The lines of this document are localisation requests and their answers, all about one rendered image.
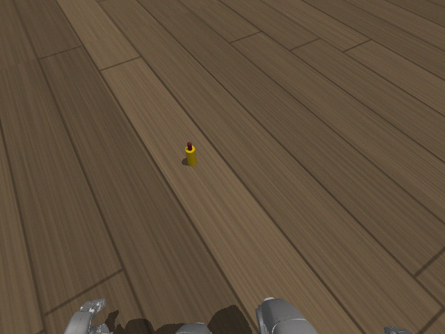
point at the bottle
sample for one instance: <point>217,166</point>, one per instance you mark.
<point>191,155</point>

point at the left robot hand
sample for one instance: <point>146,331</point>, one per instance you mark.
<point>80,323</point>

